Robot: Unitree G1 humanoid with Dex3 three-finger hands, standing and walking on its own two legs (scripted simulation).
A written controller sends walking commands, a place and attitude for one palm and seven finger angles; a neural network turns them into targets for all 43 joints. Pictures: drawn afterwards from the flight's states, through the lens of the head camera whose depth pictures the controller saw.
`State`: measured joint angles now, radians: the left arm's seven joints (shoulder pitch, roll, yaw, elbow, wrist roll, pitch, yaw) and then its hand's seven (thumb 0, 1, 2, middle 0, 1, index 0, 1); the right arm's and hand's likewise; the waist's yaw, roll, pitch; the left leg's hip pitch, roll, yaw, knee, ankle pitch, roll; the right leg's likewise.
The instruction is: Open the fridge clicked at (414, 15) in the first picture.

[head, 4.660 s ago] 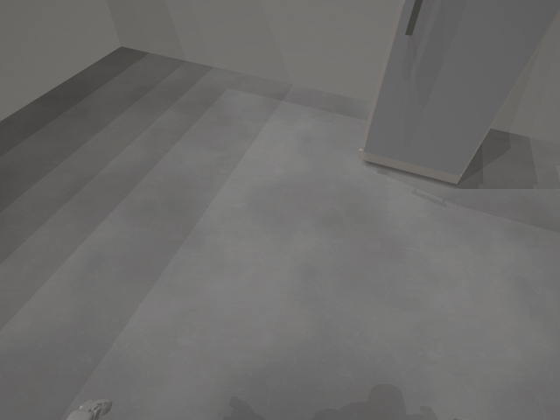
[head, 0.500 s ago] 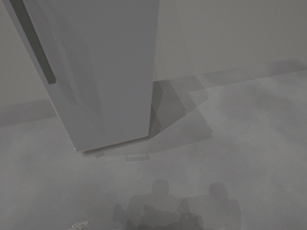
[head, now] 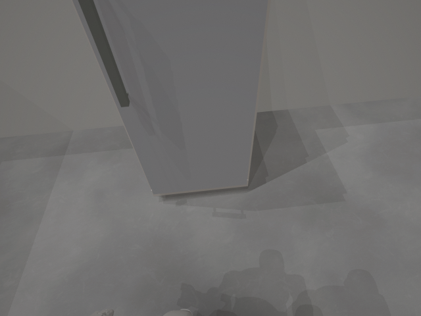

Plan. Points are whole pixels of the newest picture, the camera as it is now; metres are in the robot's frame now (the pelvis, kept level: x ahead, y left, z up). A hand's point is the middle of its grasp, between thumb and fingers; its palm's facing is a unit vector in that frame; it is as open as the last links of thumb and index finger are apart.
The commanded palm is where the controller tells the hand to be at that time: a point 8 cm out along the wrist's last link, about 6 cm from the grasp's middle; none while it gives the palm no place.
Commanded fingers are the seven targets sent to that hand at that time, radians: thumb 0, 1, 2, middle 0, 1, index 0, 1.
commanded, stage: turn to face it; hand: left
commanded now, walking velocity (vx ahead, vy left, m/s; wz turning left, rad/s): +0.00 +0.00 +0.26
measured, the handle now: (102, 37) +0.74 +0.32 +0.17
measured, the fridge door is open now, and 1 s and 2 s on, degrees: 0 0 0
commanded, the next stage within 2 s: take the last steps up to it in 0.08 s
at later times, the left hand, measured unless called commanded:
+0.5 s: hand out of the picture -0.06 +0.24 -0.17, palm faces +0.19 -0.96 -0.21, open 7.3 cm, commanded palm none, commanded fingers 0.00 0.90 0.90 -0.20 -0.30 -0.20 -0.30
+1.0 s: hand (121, 303) +0.17 +0.22 -0.15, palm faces +0.21 -0.95 -0.21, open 7.1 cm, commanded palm none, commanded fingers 0.00 0.90 0.90 -0.20 -0.30 -0.20 -0.30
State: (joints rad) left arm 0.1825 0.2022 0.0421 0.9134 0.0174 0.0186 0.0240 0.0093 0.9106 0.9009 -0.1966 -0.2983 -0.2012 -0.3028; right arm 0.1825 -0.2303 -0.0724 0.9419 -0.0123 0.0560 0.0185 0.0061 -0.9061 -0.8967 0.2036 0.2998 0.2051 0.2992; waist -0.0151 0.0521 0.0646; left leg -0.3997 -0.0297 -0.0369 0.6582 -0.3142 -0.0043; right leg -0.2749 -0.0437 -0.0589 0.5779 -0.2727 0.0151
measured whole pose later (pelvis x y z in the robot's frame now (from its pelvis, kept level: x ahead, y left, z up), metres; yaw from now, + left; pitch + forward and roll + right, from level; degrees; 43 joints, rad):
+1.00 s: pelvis +0.13 +0.03 +0.01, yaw +9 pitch -1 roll +0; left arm 0.20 0.15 0.06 1.02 0.02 -0.07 0.02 -0.01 0.95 0.90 -0.20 -0.30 -0.21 -0.30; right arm 0.34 -0.17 -0.06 1.12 -0.02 -0.01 0.00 0.01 -0.91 -0.90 0.20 0.30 0.20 0.30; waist -0.02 0.03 0.05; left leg -0.44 0.08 0.05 1.11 -0.33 0.02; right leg -0.23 -0.02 -0.15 0.46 -0.22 -0.04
